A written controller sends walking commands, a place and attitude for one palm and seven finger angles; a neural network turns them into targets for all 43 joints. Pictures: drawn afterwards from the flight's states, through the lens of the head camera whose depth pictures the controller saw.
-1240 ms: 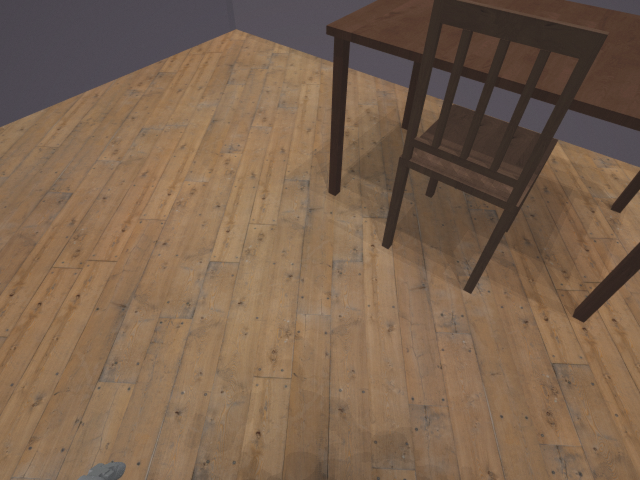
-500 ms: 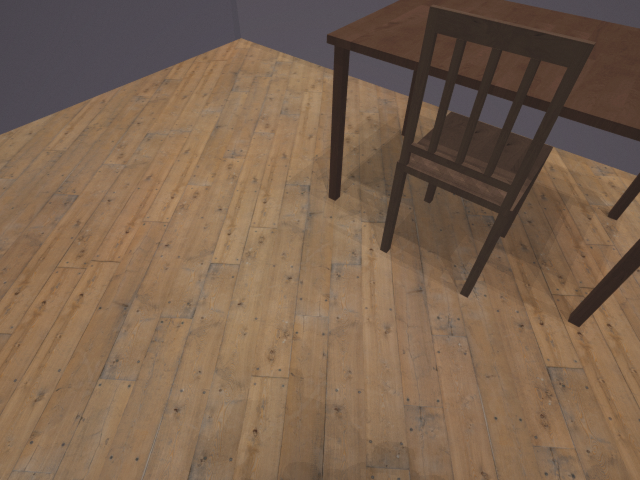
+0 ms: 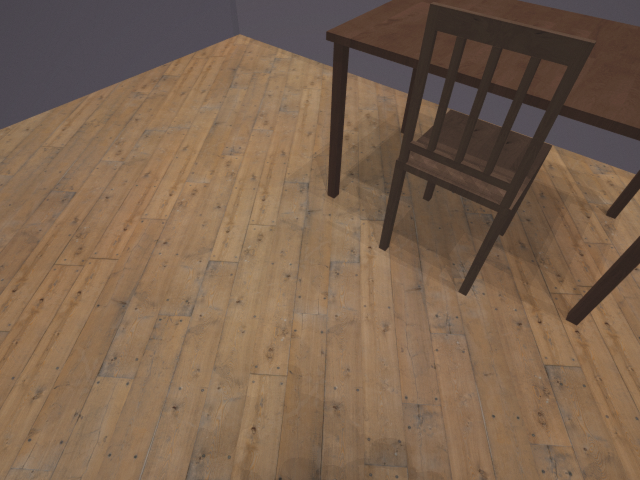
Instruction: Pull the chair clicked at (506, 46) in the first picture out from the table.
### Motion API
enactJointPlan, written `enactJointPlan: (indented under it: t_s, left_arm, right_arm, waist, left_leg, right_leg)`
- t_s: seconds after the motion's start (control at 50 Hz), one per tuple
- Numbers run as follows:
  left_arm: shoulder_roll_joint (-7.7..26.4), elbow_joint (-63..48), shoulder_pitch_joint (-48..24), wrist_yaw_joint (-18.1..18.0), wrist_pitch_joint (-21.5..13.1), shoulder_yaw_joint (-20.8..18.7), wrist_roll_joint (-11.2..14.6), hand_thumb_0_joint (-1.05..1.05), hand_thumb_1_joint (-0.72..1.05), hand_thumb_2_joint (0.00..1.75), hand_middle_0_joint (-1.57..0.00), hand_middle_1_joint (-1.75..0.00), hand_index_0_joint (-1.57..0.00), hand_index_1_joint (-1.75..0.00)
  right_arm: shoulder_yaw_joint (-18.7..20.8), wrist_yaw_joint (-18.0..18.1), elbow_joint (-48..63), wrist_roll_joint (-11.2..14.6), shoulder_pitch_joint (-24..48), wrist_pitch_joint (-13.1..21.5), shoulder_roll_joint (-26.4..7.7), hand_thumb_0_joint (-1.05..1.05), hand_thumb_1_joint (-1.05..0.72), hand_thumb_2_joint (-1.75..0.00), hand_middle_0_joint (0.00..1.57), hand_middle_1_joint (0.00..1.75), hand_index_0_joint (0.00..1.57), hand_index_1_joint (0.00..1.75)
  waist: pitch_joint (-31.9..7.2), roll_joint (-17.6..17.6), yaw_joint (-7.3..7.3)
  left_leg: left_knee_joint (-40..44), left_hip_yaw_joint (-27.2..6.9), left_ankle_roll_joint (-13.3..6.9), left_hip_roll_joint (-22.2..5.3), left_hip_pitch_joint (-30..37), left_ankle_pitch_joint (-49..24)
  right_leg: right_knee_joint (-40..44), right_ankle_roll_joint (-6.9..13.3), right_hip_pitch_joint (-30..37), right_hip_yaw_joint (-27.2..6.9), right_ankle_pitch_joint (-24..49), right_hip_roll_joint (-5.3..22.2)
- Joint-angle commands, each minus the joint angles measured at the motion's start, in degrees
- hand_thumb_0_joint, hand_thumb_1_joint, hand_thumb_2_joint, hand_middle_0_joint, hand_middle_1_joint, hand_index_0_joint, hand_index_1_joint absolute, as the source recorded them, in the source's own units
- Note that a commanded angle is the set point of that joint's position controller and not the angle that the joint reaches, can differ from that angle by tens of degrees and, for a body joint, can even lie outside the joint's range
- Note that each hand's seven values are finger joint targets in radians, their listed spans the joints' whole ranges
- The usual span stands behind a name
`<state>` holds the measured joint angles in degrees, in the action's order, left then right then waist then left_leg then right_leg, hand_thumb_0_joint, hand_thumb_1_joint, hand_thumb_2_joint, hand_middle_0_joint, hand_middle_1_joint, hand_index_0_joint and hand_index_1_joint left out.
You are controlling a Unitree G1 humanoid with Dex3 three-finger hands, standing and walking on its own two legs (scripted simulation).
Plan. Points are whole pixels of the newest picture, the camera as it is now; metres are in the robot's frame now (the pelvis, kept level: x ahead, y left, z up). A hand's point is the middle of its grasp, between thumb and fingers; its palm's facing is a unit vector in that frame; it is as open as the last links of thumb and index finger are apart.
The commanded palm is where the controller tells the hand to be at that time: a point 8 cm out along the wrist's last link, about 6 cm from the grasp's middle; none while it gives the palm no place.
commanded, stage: look at it before walking up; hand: left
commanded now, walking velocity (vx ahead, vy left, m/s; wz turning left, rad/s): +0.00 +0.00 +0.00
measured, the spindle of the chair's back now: (476, 109) +1.05 -0.37 -0.06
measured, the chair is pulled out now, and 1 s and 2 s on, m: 0.00 0.00 0.00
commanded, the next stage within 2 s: walk to a spot facing it in 0.20 s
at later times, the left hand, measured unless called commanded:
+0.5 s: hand out of the picture +0.08 +0.23 -0.17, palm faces -0.07 -0.95 -0.31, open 7.4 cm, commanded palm none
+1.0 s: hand out of the picture +0.11 +0.16 -0.17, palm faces -0.20 -0.96 -0.19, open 7.4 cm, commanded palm none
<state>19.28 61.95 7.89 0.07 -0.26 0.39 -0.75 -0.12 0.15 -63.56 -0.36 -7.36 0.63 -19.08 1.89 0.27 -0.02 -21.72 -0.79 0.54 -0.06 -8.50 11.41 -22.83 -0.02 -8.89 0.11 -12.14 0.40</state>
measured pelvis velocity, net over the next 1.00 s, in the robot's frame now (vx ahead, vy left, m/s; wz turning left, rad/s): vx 0.14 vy -0.02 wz -0.32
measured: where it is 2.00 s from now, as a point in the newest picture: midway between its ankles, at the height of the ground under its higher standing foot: (331, 463)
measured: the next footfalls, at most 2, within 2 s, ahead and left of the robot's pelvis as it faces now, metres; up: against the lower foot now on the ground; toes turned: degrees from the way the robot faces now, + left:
left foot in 1.08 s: +0.36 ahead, +0.06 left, +0.00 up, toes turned -17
right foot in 1.50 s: +0.28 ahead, -0.18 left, +0.00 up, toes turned -46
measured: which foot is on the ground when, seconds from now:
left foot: down 0.00-0.64, up 0.66-1.00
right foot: down 0.00-1.00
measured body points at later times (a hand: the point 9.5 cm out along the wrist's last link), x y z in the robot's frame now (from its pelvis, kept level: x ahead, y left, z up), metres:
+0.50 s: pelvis +0.01 +0.00 -0.01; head +0.02 +0.00 +0.44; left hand +0.08 +0.28 -0.14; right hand +0.08 -0.28 -0.14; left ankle +0.01 +0.13 -0.74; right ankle +0.00 -0.12 -0.74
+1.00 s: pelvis +0.14 -0.02 -0.01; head +0.18 -0.03 +0.44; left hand +0.13 +0.21 -0.15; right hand +0.20 -0.29 -0.14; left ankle +0.28 +0.08 -0.70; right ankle +0.01 -0.11 -0.74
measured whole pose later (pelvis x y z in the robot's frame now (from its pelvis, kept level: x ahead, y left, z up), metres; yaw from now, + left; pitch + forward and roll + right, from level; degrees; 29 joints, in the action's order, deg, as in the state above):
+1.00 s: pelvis +0.14 -0.02 -0.01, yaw -18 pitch +1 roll +0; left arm 8.5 60.4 26.8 -0.1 -2.4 -2.3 -1.7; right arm 3.1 -1.1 -52.8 -0.6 -6.0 0.9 -11.0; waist 2.9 -0.1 3.6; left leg -46.7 2.6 3.2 -5.1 -33.5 12.5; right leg -20.3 1.8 -2.1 -7.3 -19.3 -2.7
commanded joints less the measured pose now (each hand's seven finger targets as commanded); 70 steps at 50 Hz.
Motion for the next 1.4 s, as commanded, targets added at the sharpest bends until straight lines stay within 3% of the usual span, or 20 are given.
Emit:
enactJointPlan:
  t_s: [0.0,0.28,0.38,0.46,0.52,0.56,0.6,0.64,0.66,0.7,0.78,0.94,0.98,1.02,1.04,1.06,1.08,1.14,1.2,1.38]
  left_arm:
    - [11.8,-3.5,-2.0,-0.7,-1.3,-2.2,0.1,0.00,0.90,0.90,-0.20,-0.30,-0.20,-0.30]
    - [11.8,-3.2,-1.7,-0.7,-1.2,-2.3,0.1,0.00,0.90,0.90,-0.20,-0.30,-0.20,-0.30]
    - [6.4,-3.7,1.2,-0.8,0.6,-2.0,0.1,0.00,0.90,0.90,-0.20,-0.30,-0.20,-0.30]
    - [5.1,-6.3,4.3,0.5,1.7,-2.7,-0.5,0.00,0.90,0.90,-0.20,-0.30,-0.20,-0.30]
    - [2.5,-8.8,5.7,1.5,1.5,-3.5,-0.7,0.00,0.90,0.90,-0.20,-0.30,-0.20,-0.30]
    - [1.0,-9.9,6.3,2.1,1.0,-4.0,-0.7,0.00,0.90,0.90,-0.20,-0.30,-0.20,-0.30]
    - [-0.3,-7.9,14.2,2.2,0.1,-4.4,-0.9,0.00,0.90,0.90,-0.20,-0.30,-0.20,-0.30]
    - [9.6,-5.2,26.0,0.4,-1.9,-6.5,-0.6,0.00,0.90,0.90,-0.20,-0.30,-0.20,-0.30]
    - [7.8,-5.1,26.9,-0.5,-2.3,-6.2,0.0,0.00,0.90,0.90,-0.20,-0.30,-0.20,-0.30]
    - [4.3,-6.6,20.7,-0.7,-2.5,-5.4,-0.4,0.00,0.90,0.90,-0.20,-0.30,-0.20,-0.30]
    - [1.8,-6.6,18.6,-0.5,-3.6,-5.2,-0.5,0.00,0.90,0.90,-0.20,-0.30,-0.20,-0.30]
    - [1.3,-4.9,19.9,-1.1,-3.5,-5.6,-1.0,0.00,0.90,0.90,-0.20,-0.30,-0.20,-0.30]
    - [1.8,-5.3,18.7,-1.2,-3.1,-6.1,-0.9,0.00,0.90,0.90,-0.20,-0.30,-0.20,-0.30]
    - [1.8,-5.8,16.6,-1.2,-3.0,-6.5,-0.4,0.00,0.90,0.90,-0.20,-0.30,-0.20,-0.30]
    - [-0.2,-6.2,17.6,-0.8,-2.8,-6.5,0.0,0.00,0.90,0.90,-0.20,-0.30,-0.20,-0.30]
    - [-3.5,-7.2,19.8,0.0,-2.5,-6.4,0.9,0.00,0.90,0.90,-0.20,-0.30,-0.20,-0.30]
    - [-3.1,-8.6,16.9,0.2,-2.8,-6.2,0.3,0.00,0.90,0.90,-0.20,-0.30,-0.20,-0.30]
    - [-3.5,-9.4,11.9,1.4,-1.0,-6.2,-0.7,0.00,0.90,0.90,-0.20,-0.30,-0.20,-0.30]
    - [-5.6,-9.8,12.7,2.0,1.4,-6.0,-0.6,0.00,0.90,0.90,-0.20,-0.30,-0.20,-0.30]
    - [-4.9,-16.1,0.5,2.1,2.1,-5.6,-0.8,0.00,0.90,0.90,-0.20,-0.30,-0.20,-0.30]
  right_arm:
    - [2.1,0.5,3.5,-0.1,3.0,1.3,-11.9,0.00,-0.90,-0.90,0.20,0.30,0.20,0.30]
    - [2.0,0.7,3.5,0.0,3.3,1.4,-12.1,0.00,-0.90,-0.90,0.20,0.30,0.20,0.30]
    - [1.6,1.3,3.6,-0.3,-0.9,0.5,-6.4,0.00,-0.90,-0.90,0.20,0.30,0.20,0.30]
    - [2.8,1.1,6.2,-0.7,-3.0,-0.3,-7.7,0.00,-0.90,-0.90,0.20,0.30,0.20,0.30]
    - [4.4,0.9,8.2,-0.7,-3.4,0.2,-9.6,0.00,-0.90,-0.90,0.20,0.30,0.20,0.30]
    - [4.8,0.8,9.0,-0.8,-3.3,0.8,-8.7,0.00,-0.90,-0.90,0.20,0.30,0.20,0.30]
    - [4.6,0.7,9.5,-1.0,-1.6,0.9,-7.0,0.00,-0.90,-0.90,0.20,0.30,0.20,0.30]
    - [2.9,-0.2,14.8,-0.5,3.2,1.5,-0.5,0.00,-0.90,-0.90,0.20,0.30,0.20,0.30]
    - [3.3,0.1,15.6,-0.7,7.0,2.1,-2.7,0.00,-0.90,-0.90,0.20,0.30,0.20,0.30]
    - [3.6,0.0,14.7,-0.8,5.3,2.4,-1.1,0.00,-0.90,-0.90,0.20,0.30,0.20,0.30]
    - [4.0,-0.8,13.4,-0.7,1.7,1.6,2.1,0.00,-0.90,-0.90,0.20,0.30,0.20,0.30]
    - [3.9,-1.4,17.2,-0.2,7.7,2.5,4.1,0.00,-0.90,-0.90,0.20,0.30,0.20,0.30]
    - [4.0,-1.1,17.1,0.0,6.1,3.0,3.7,0.00,-0.90,-0.90,0.20,0.30,0.20,0.30]
    - [4.4,0.3,13.9,-0.3,-4.1,3.5,1.5,0.00,-0.90,-0.90,0.20,0.30,0.20,0.30]
    - [5.4,1.3,11.6,-0.6,-12.5,3.6,-2.9,0.00,-0.90,-0.90,0.20,0.30,0.20,0.30]
    - [6.6,1.5,10.5,-1.3,-18.8,3.7,-9.4,0.00,-0.90,-0.90,0.20,0.30,0.20,0.30]
    - [5.7,1.3,10.8,-0.7,-19.2,2.9,-8.4,0.00,-0.90,-0.90,0.20,0.30,0.20,0.30]
    - [3.7,1.4,12.8,-0.6,-6.0,3.2,0.1,0.00,-0.90,-0.90,0.20,0.30,0.20,0.30]
    - [3.5,1.7,12.3,-1.0,-4.2,3.3,1.1,0.00,-0.90,-0.90,0.20,0.30,0.20,0.30]
    - [5.5,0.9,11.7,-1.4,-7.4,1.5,-2.7,0.00,-0.90,-0.90,0.20,0.30,0.20,0.30]
  waist:
    - [-2.9,0.3,0.12]
    - [-3.7,-0.4,0.19]
    - [-3.2,0.1,-0.22]
    - [0.7,-2.5,-0.03]
    - [4.4,-10.3,0.19]
    - [3.6,-9.6,0.81]
    - [1.7,-5.2,4.66]
    - [1.1,22.3,8.52]
    - [2.8,13.2,9.04]
    - [4.4,3.2,4.49]
    - [1.5,4.7,1.46]
    - [1.6,7.9,3.18]
    - [0.9,8.6,2.49]
    - [-3.0,6.1,-2.31]
    - [-8.7,-0.1,-5.05]
    - [-14.9,-17.7,-5.69]
    - [-11.9,-12.6,-5.44]
    - [0.3,-10.9,-0.36]
    - [-1.8,-9.5,1.98]
    - [-2.0,-8.1,-1.18]
  left_leg:
    - [3.7,-5.6,-1.9,-6.2,0.2,-5.6]
    - [4.2,-5.2,-1.9,-6.7,1.6,-8.7]
    - [0.3,-1.3,-0.8,-7.6,2.6,-9.5]
    - [3.1,-4.0,-3.0,-10.3,-0.2,15.5]
    - [8.8,-10.6,-7.9,-18.5,-2.9,24.2]
    - [6.3,-7.7,-9.0,-19.9,-3.5,18.2]
    - [-7.6,0.7,-5.3,-15.2,-9.6,12.8]
    - [-41.8,8.7,1.4,-1.5,-36.4,24.7]
    - [-44.6,0.7,0.8,-4.1,-37.4,20.3]
    - [-45.1,-0.3,1.5,-6.9,-36.8,13.3]
    - [-39.1,2.7,3.1,-6.3,-30.9,4.4]
    - [-22.5,4.5,2.4,-4.1,-25.3,1.0]
    - [-16.5,4.8,1.6,-2.8,-17.5,2.3]
    - [-6.2,5.9,0.6,-1.1,-1.2,-2.1]
    - [-5.4,0.1,-0.9,-7.9,14.6,-5.2]
    - [-2.6,-21.5,-8.1,-27.5,23.0,-13.3]
    - [1.9,-25.4,-12.3,-31.2,15.6,-13.3]
    - [6.5,-11.4,-9.4,-24.7,-4.0,-0.8]
    - [4.6,2.4,-7.7,-20.7,-7.3,-13.2]
    - [0.6,9.5,-7.5,-22.6,-2.5,-14.7]
  right_leg:
    - [4.5,1.8,-0.4,-6.6,4.0,6.4]
    - [4.0,1.7,1.0,-6.0,7.8,6.3]
    - [0.2,1.5,-2.3,-7.5,13.1,5.2]
    - [-4.2,2.0,-10.0,-7.7,-11.0,0.9]
    - [-18.7,1.0,-15.2,-0.3,-13.3,-2.2]
    - [-19.9,0.9,-13.8,1.2,-15.5,0.4]
    - [-9.0,1.7,-1.3,2.7,-8.9,-0.6]
    - [11.4,12.3,13.0,-38.2,-3.4,20.4]
    - [11.3,15.0,10.6,-39.3,1.3,20.2]
    - [9.4,16.1,7.3,-31.7,0.0,18.2]
    - [9.1,12.7,3.5,-19.2,9.5,11.9]
    - [6.3,10.0,4.9,-17.4,17.7,9.6]
    - [3.3,9.3,3.2,-17.8,21.5,9.3]
    - [-8.3,6.9,-1.3,-15.3,28.8,5.3]
    - [-19.9,4.8,-10.0,-12.5,19.3,1.7]
    - [-39.6,1.4,-21.6,-2.9,-17.6,-5.8]
    - [-49.6,1.4,-23.7,-3.2,-23.7,-3.8]
    - [-54.3,0.1,-25.9,-1.6,-13.9,3.6]
    - [-45.1,-1.2,-20.6,1.1,-10.4,4.6]
    - [-21.7,-1.0,-14.9,5.4,-7.3,3.3]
